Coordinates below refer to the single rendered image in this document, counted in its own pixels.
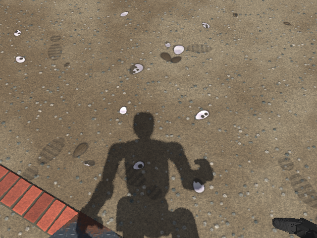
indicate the right robot hand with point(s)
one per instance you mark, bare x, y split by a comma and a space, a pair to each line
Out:
302, 227

